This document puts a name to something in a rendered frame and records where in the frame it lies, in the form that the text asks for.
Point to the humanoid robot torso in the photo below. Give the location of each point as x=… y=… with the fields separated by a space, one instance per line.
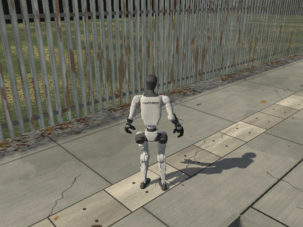
x=151 y=114

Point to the right robot shin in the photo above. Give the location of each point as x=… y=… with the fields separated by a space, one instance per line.
x=162 y=168

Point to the left robot forearm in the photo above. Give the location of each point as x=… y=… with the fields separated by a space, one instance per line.
x=128 y=122

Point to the right robot forearm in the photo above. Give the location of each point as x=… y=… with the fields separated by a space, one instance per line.
x=176 y=123

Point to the robot right hand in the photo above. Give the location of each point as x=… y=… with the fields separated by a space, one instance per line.
x=181 y=132

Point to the right robot upper arm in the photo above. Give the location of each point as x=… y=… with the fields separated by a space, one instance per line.
x=169 y=108

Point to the left robot upper arm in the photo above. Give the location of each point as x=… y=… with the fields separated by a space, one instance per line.
x=134 y=106

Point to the robot left hand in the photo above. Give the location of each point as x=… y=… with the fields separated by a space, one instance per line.
x=131 y=127

